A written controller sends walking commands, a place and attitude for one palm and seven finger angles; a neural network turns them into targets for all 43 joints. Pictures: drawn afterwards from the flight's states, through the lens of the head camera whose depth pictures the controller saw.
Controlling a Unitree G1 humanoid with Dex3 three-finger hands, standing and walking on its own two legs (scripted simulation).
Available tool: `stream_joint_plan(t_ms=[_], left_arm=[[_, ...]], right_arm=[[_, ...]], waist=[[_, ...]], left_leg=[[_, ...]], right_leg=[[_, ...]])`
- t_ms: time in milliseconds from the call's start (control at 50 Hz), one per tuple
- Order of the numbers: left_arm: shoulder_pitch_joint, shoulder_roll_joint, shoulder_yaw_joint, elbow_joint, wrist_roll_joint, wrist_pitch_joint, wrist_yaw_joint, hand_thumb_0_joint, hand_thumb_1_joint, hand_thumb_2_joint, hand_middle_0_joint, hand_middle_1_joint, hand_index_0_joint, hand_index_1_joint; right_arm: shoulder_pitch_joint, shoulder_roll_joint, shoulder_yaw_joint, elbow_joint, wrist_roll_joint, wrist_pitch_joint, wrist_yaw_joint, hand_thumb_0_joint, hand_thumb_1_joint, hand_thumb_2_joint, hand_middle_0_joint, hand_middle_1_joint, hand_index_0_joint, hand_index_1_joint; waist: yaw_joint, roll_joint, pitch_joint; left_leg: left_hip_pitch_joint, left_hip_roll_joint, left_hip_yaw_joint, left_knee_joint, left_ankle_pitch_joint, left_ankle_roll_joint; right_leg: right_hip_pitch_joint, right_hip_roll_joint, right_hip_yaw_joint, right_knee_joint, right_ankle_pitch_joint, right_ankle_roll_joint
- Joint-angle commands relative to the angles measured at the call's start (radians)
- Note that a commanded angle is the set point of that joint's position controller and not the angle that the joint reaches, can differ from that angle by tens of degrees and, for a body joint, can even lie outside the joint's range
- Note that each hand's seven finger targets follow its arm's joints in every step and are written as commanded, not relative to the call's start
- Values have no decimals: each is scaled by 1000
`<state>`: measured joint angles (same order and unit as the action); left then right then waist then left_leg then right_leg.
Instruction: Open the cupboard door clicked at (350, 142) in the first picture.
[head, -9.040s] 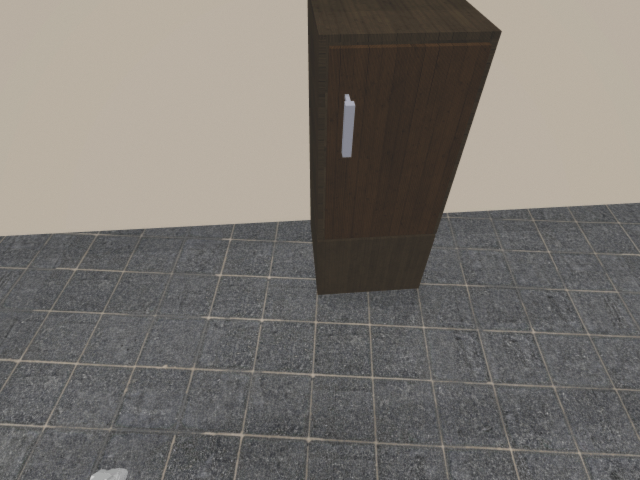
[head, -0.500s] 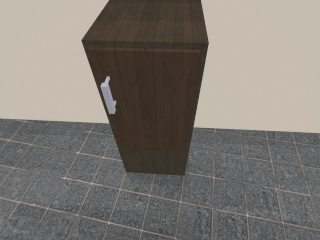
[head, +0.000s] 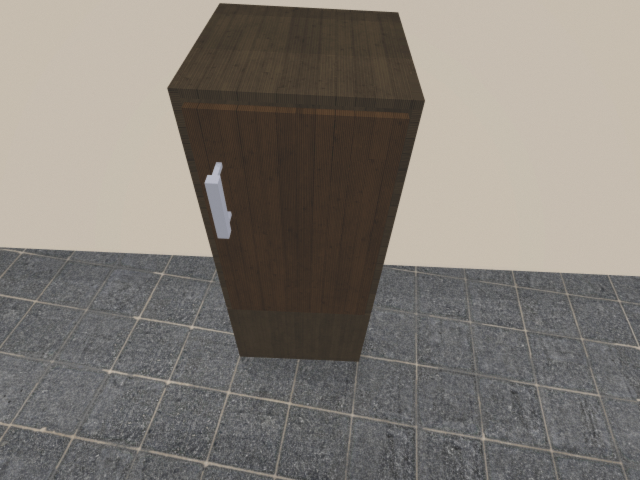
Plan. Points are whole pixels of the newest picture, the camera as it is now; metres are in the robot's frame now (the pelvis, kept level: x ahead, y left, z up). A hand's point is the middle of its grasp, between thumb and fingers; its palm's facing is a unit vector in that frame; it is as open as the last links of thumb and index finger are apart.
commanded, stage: come to a stop and stand still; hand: left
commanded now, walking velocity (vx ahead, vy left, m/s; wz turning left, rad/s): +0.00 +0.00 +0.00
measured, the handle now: (221, 201) +0.57 +0.22 -0.01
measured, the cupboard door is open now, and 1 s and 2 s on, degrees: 0 0 0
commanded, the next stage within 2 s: look again from close up in 0.06 s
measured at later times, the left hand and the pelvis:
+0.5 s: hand out of the picture +0.06 +0.21 -0.17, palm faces +0.02 -0.96 -0.27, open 7.4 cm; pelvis -0.01 +0.00 -0.01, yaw +0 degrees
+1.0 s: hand out of the picture -0.04 +0.18 -0.18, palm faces +0.03 -0.98 -0.21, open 7.4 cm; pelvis -0.03 +0.00 +0.00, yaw +1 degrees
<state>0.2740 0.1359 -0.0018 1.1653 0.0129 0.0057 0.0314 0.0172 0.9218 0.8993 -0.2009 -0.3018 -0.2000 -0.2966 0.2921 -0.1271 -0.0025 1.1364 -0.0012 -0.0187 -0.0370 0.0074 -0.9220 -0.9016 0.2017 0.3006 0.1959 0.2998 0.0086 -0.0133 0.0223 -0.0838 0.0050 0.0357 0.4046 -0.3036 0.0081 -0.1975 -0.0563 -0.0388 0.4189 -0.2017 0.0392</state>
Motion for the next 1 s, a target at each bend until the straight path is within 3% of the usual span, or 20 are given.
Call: stream_joint_plan(t_ms=[0, 120, 140, 160, 180, 200, 220, 260, 320, 380, 520, 620, 660, 780, 820, 880, 920, 980], left_arm=[[61, 87, 16, -21, -5, -13, 4, 0, 900, 900, -200, -300, -200, -300], [62, 86, 15, -25, -6, -13, 7, 0, 900, 900, -200, -300, -200, -300], [0, 284, 16, -145, 5, -29, 5, 0, 900, 900, -200, -300, -200, -300], [37, 196, 36, -150, 4, -32, 9, 0, 900, 900, -200, -300, -200, -300], [32, 209, 35, -167, 7, -34, 9, 0, 900, 900, -200, -300, -200, -300], [44, 189, 36, -178, 5, -36, 9, 0, 900, 900, -200, -300, -200, -300], [54, 183, 38, -187, 6, -34, 10, 0, 900, 900, -200, -300, -200, -300], [58, 183, 41, -203, 5, -25, 11, 0, 900, 900, -200, -300, -200, -300], [25, 222, 53, -231, 5, -22, 10, 0, 900, 900, -200, -300, -200, -300], [0, 231, 48, -238, 2, -20, 8, 0, 900, 900, -200, -300, -200, -300], [-71, 276, 43, -238, 1, -22, -4, 0, 900, 900, -200, -300, -200, -300], [-81, 279, 35, -224, 1, -23, -8, 0, 900, 900, -200, -300, -200, -300], [-78, 274, 32, -217, 2, -21, -8, 0, 900, 900, -200, -300, -200, -300], [-49, 255, 26, -185, 0, -25, -5, 0, 900, 900, -200, -300, -200, -300], [-5, 202, 16, -160, 2, -17, -3, 0, 900, 900, -200, -300, -200, -300], [33, 197, 25, -154, 10, -7, -6, 0, 900, 900, -200, -300, -200, -300], [69, 183, 30, -150, 11, -8, -8, 0, 900, 900, -200, -300, -200, -300], [110, 164, 39, -143, 8, -15, -8, 0, 900, 900, -200, -300, -200, -300]], right_arm=[[75, -97, -13, -12, -4, -12, -11, 0, -900, -900, 200, 300, 200, 300], [92, -90, -15, -1, -4, -13, -12, 0, -900, -900, 200, 300, 200, 300], [9, -251, -30, -122, -7, 1, 6, 0, -900, -900, 200, 300, 200, 300], [10, -243, -49, -149, -22, -29, -3, 0, -900, -900, 200, 300, 200, 300], [28, -220, -51, -154, -19, -38, -10, 0, -900, -900, 200, 300, 200, 300], [39, -203, -53, -157, -16, -37, -15, 0, -900, -900, 200, 300, 200, 300], [48, -203, -55, -163, -14, -33, -17, 0, -900, -900, 200, 300, 200, 300], [52, -198, -54, -177, -15, -19, -12, 0, -900, -900, 200, 300, 200, 300], [23, -224, -61, -192, -13, -9, -10, 0, -900, -900, 200, 300, 200, 300], [-13, -232, -53, -195, -15, -3, 0, 0, -900, -900, 200, 300, 200, 300], [-84, -280, -46, -199, -17, 1, 17, 0, -900, -900, 200, 300, 200, 300], [-89, -291, -38, -185, -17, 1, 24, 0, -900, -900, 200, 300, 200, 300], [-87, -289, -35, -178, -17, 2, 27, 0, -900, -900, 200, 300, 200, 300], [-63, -268, -30, -142, -13, 4, 28, 0, -900, -900, 200, 300, 200, 300], [-20, -215, -19, -111, -17, 17, 31, 0, -900, -900, 200, 300, 200, 300], [23, -211, -22, -92, -22, 29, 30, 0, -900, -900, 200, 300, 200, 300], [35, -198, -23, -88, -21, 30, 29, 0, -900, -900, 200, 300, 200, 300], [82, -166, -22, -73, -18, 19, 25, 0, -900, -900, 200, 300, 200, 300]], waist=[[4, 26, 38], [3, 37, 49], [-24, -33, 161], [5, 24, 36], [-13, 94, -83], [-14, 82, -142], [-16, 48, -147], [-19, -23, -86], [-22, -7, -20], [-17, 21, 10], [-14, 9, 52], [-12, 9, 47], [-9, 27, 45], [-11, 3, 29], [-12, -19, 40], [-8, -5, 95], [-3, -22, 134], [-7, -33, 112]], left_leg=[[-92, 107, -68, -85, 276, 12], [-91, 108, -63, -83, 278, 11], [-167, 67, -85, -99, 245, 3], [-167, 102, -89, 3, 312, 26], [-109, 96, -90, 35, 393, 32], [-82, 101, -90, 68, 423, 36], [-86, 97, -88, 90, 432, 35], [-139, 81, -66, 108, 326, 34], [-170, 80, -63, 92, 298, 30], [-169, 85, -64, 67, 281, 27], [-180, 88, -83, -21, 98, 25], [-181, 90, -92, -68, 38, 22], [-189, 91, -98, -83, 6, 19], [-172, 89, -92, -84, 36, 14], [-180, 75, -79, -82, -84, 10], [-239, 72, -83, -84, -257, 23], [-268, 66, -80, -57, -266, 31], [-247, 56, -62, -8, -208, 39]], right_leg=[[52, -59, 42, -34, 190, -38], [52, -56, 40, -33, 190, -38], [-16, -6, 23, 37, 93, -59], [18, -38, 43, 91, 107, -61], [43, -40, 47, 116, 188, -75], [55, -41, 43, 121, 227, -81], [58, -43, 42, 128, 270, -82], [51, -53, 55, 124, 303, -84], [35, -61, 61, 127, 349, -86], [24, -53, 59, 102, 286, -76], [15, -58, 80, -8, 74, -61], [22, -58, 83, -49, 2, -51], [27, -56, 76, -57, -14, -44], [43, -67, 75, -78, 5, -40], [24, -63, 77, -94, -144, -33], [-26, -48, 79, -83, -317, -40], [-50, -47, 102, -83, -347, -53], [-42, -61, 125, -72, -333, -78]])
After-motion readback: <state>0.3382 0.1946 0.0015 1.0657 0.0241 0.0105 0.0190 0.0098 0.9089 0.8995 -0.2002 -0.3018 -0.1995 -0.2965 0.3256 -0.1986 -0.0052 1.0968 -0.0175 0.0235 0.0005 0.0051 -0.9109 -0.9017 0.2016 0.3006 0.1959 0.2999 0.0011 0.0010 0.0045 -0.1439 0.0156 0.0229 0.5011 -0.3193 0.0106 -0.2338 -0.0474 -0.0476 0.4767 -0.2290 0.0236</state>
